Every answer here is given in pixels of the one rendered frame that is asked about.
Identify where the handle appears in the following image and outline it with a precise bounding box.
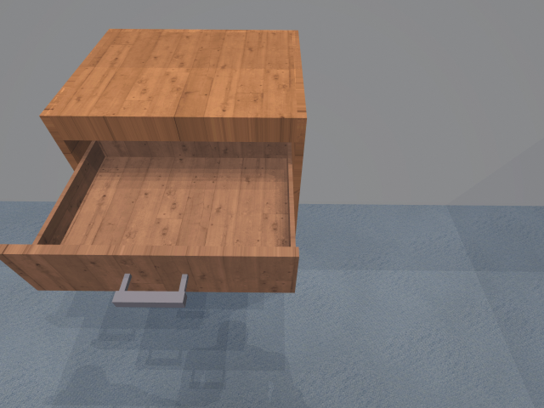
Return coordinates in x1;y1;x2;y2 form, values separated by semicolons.
112;274;189;308

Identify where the cabinet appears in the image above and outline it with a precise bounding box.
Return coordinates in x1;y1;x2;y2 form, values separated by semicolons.
40;29;307;237

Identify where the drawer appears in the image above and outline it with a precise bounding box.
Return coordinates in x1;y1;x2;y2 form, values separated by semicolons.
0;140;299;293

